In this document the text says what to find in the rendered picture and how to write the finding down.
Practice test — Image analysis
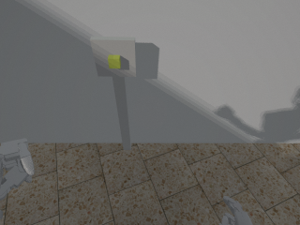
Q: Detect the right robot hand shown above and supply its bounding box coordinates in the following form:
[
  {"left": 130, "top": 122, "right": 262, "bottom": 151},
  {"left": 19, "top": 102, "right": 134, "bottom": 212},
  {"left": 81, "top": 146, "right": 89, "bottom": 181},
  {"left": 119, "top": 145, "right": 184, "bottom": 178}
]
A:
[{"left": 218, "top": 196, "right": 253, "bottom": 225}]

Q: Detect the left robot hand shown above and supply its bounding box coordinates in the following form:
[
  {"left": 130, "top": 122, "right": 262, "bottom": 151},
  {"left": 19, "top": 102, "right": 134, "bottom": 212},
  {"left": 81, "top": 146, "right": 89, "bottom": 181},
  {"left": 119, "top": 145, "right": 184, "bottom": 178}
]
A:
[{"left": 0, "top": 138, "right": 35, "bottom": 201}]

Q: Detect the panel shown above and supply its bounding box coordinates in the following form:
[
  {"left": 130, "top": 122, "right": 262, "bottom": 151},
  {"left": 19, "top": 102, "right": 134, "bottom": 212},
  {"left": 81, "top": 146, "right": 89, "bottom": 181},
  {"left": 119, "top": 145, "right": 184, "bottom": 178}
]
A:
[{"left": 90, "top": 36, "right": 137, "bottom": 150}]

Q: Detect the button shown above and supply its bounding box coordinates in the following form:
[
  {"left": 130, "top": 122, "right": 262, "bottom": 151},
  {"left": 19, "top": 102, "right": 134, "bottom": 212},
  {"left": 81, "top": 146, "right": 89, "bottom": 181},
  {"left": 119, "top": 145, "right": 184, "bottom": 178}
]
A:
[{"left": 108, "top": 54, "right": 121, "bottom": 69}]

